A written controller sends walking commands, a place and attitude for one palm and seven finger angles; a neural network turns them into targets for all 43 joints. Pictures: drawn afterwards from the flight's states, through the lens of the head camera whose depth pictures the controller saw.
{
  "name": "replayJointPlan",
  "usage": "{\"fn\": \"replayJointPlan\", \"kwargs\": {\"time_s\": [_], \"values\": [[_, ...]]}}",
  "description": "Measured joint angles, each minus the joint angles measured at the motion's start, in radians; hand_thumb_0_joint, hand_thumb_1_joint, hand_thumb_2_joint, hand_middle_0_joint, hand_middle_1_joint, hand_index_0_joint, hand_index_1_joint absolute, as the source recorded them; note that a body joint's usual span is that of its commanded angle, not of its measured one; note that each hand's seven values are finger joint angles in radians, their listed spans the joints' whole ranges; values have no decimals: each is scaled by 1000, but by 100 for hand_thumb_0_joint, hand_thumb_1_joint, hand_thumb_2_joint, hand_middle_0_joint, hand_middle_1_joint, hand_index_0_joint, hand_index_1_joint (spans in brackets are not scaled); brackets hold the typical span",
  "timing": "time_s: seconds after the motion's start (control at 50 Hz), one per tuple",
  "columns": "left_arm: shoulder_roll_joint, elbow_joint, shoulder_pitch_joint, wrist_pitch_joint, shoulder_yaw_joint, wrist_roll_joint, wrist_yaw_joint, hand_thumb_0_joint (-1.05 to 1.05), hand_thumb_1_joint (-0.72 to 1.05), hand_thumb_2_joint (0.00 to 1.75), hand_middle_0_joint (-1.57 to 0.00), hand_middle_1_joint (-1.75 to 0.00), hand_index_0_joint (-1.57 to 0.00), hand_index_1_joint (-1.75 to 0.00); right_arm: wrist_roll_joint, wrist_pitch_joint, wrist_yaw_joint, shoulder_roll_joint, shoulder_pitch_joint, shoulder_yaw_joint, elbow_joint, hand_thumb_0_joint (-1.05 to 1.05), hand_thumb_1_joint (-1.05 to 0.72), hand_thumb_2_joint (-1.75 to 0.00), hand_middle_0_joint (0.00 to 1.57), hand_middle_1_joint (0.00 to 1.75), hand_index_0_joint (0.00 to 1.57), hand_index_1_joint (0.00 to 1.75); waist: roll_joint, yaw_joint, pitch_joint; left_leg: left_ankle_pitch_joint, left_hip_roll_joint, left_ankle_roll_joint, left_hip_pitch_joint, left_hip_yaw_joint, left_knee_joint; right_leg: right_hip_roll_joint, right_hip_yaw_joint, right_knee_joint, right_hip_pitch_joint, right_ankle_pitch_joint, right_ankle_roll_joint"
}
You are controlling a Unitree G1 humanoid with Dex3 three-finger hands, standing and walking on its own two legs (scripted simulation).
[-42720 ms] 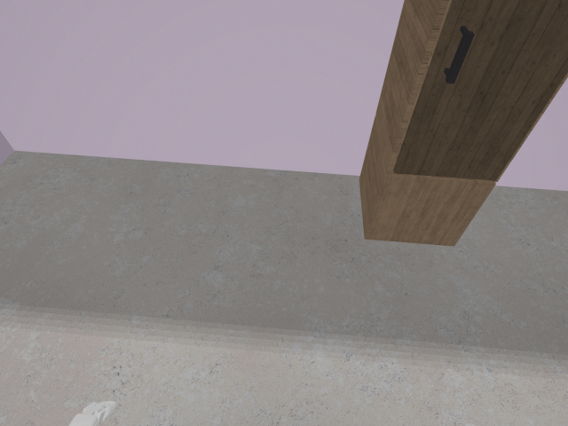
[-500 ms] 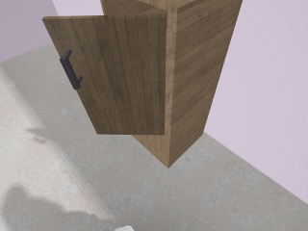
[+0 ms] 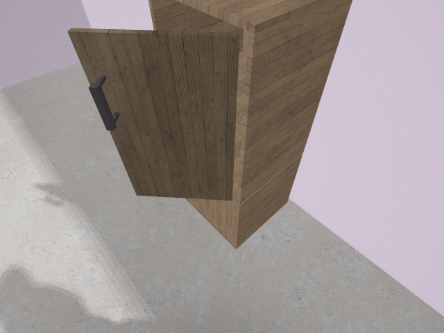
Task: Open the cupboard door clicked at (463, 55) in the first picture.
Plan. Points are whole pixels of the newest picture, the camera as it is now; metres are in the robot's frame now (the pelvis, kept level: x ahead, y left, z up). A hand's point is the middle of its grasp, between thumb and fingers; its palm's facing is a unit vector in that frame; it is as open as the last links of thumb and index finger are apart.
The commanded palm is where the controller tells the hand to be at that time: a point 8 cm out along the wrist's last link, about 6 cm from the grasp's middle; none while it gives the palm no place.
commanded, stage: look again from close up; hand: left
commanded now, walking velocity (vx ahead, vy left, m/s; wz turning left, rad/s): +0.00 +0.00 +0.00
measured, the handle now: (106, 103) +0.59 +0.32 +0.08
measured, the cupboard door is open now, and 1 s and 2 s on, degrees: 43 43 43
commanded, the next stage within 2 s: shuffle to correct the standing spot in 0.52 s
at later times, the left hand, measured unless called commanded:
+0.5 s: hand out of the picture +0.01 +0.21 -0.18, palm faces -0.01 -0.98 -0.21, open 7.4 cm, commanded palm none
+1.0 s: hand out of the picture +0.02 +0.24 -0.20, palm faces +0.02 -0.98 -0.21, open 7.4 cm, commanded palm none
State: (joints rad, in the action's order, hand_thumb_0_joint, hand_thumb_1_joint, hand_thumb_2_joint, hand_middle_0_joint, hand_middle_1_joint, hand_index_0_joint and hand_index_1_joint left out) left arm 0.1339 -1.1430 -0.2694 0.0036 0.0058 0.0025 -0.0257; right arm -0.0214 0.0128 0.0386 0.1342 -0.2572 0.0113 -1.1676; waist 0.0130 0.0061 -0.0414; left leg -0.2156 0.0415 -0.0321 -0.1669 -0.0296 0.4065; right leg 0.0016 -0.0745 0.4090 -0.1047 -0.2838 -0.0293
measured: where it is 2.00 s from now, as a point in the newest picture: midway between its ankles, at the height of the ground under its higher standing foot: outside the picture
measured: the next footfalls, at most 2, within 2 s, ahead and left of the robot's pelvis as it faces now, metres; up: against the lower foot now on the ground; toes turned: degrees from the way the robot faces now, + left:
right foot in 1.22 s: +0.07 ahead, -0.03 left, +0.00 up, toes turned -10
left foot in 1.62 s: +0.10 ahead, +0.25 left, +0.00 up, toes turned +3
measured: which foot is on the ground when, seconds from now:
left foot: down 0.00-1.00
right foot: down 0.00-0.96, up 0.98-1.00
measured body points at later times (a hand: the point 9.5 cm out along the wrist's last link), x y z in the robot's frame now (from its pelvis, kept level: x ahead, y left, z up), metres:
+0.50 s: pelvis +0.00 +0.03 -0.01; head +0.01 +0.03 +0.44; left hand +0.01 +0.26 -0.16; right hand +0.00 -0.20 -0.16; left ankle +0.00 +0.14 -0.74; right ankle -0.04 -0.09 -0.74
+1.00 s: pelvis +0.03 +0.06 -0.02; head +0.05 +0.07 +0.43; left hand +0.02 +0.30 -0.18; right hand +0.05 -0.18 -0.16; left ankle +0.00 +0.14 -0.74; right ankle -0.04 -0.08 -0.73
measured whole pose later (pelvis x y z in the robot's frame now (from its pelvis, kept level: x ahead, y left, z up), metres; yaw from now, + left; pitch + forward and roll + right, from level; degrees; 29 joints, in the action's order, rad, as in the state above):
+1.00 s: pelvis +0.03 +0.06 -0.02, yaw -2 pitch +0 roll +1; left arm 0.19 -1.05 -0.31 -0.03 0.04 -0.02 -0.03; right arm -0.03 -0.01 0.02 0.18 -0.26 0.01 -1.03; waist -0.05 -0.03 -0.05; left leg -0.37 -0.04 0.07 -0.24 -0.10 0.60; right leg -0.08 -0.02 0.72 -0.24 -0.48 0.00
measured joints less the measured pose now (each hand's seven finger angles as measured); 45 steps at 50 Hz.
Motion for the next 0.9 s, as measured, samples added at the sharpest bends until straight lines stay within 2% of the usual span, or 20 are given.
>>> {"fn": "replayJointPlan", "kwargs": {"time_s": [0.04, 0.1, 0.16, 0.34, 0.52, 0.7, 0.9], "values": [[-8, -1, -10, 10, -3, -6, -9, 1, 92, 90, -20, -30, -20, -30, 3, -3, -4, 5, -1, -2, 6, 1, -92, -89, 20, 30, 20, 30, 2, -4, 3, -8, 6, 2, -18, -1, 25, 5, -1, -3, -5, 2, 1], [-28, 24, -32, 33, -13, -14, -21, 1, 92, 90, -20, -30, -20, -30, 4, -10, -8, 30, 1, 2, 58, 1, -93, -89, 20, 30, 20, 30, 27, -1, -8, -44, 19, 23, -69, 11, 107, 23, 1, 33, -35, -6, 3], [-29, 30, -39, 29, -17, -14, -19, 1, 91, 90, -20, -30, -20, -30, 3, -23, -9, 38, -3, 1, 89, 1, -93, -89, 20, 30, 20, 30, 23, 6, -8, -62, 5, 18, -78, 3, 136, 6, 9, 84, -54, -34, 10], [10, 61, -29, 10, -15, -14, -11, 1, 91, 90, -20, -30, -20, -30, 0, -23, -7, 37, -14, -14, 100, 1, -94, -89, 20, 30, 20, 30, 4, -5, 20, -65, -27, 40, -61, -22, 126, -29, 32, 120, -63, -52, 33], [44, 75, -11, 4, -12, -13, -6, 1, 91, 90, -20, -30, -20, -30, 1, -28, -14, 27, -17, -25, 86, 1, -93, -89, 20, 30, 20, 30, -19, -6, 7, -46, -36, 48, -61, -35, 93, -37, 43, 101, -74, -37, 41], [42, 66, -10, 2, -11, -15, -3, 1, 91, 90, -20, -30, -20, -30, 4, -28, -15, 22, -12, -26, 67, 1, -92, -89, 20, 30, 20, 30, -28, -10, 3, -53, -39, 50, -56, -37, 92, -40, 45, 99, -68, -42, 44], [36, 88, -43, -9, 15, -23, 0, 1, 91, 90, -20, -30, -20, -30, -2, 0, -24, 43, -13, -7, 101, 1, -91, -89, 20, 30, 20, 30, -34, -27, 5, -127, -58, 68, -86, -37, 190, -64, 45, 173, -84, -107, 62]]}}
